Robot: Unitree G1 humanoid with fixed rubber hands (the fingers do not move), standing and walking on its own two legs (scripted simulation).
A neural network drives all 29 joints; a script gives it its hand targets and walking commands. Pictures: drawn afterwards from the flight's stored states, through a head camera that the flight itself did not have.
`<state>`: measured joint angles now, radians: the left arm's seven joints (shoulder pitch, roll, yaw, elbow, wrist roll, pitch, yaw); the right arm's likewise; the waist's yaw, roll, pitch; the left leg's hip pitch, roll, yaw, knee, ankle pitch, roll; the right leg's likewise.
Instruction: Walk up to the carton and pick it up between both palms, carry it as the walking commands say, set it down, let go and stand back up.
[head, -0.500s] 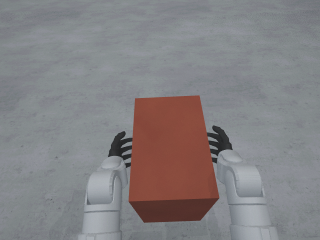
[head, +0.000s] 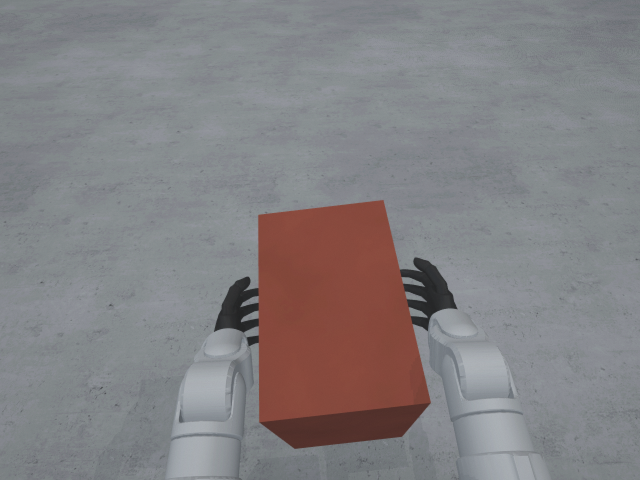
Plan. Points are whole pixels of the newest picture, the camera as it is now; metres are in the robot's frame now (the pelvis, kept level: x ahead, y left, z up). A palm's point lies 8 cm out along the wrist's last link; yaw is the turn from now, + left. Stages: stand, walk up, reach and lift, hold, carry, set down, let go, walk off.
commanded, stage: hold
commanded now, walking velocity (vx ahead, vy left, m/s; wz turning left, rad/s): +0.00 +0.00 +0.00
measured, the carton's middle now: (335, 334) +0.32 +0.01 -0.03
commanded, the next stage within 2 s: set down in 0.56 s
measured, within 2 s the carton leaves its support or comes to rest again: neither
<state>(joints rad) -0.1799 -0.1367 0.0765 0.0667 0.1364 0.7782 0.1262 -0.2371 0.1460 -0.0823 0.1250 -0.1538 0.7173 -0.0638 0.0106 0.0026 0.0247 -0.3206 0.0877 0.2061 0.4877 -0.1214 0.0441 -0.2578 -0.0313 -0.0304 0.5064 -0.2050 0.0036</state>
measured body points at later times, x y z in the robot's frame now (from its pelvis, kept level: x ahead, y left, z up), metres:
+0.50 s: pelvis -0.03 +0.00 +0.00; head -0.07 +0.00 +0.44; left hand +0.30 +0.14 +0.05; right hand +0.33 -0.11 +0.07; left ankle +0.09 +0.09 -0.73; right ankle +0.04 -0.13 -0.73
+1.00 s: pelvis -0.01 -0.01 -0.01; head +0.01 -0.02 +0.44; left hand +0.34 +0.13 +0.02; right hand +0.35 -0.13 +0.02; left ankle +0.09 +0.09 -0.73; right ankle +0.05 -0.13 -0.73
